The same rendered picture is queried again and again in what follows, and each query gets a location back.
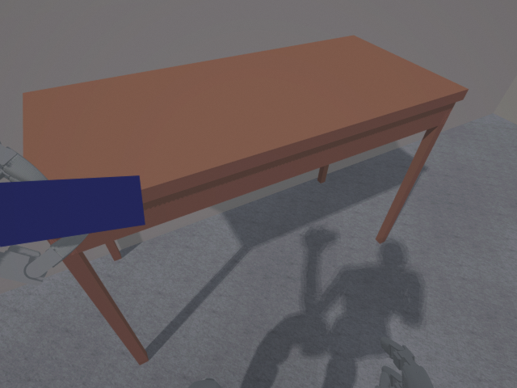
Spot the sponge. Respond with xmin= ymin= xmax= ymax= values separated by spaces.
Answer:
xmin=0 ymin=175 xmax=145 ymax=247

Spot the robot right hand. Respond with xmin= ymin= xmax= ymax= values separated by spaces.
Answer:
xmin=375 ymin=337 xmax=434 ymax=388

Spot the robot left hand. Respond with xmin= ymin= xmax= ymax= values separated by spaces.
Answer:
xmin=0 ymin=142 xmax=88 ymax=286

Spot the table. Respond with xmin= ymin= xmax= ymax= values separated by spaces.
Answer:
xmin=23 ymin=36 xmax=469 ymax=365

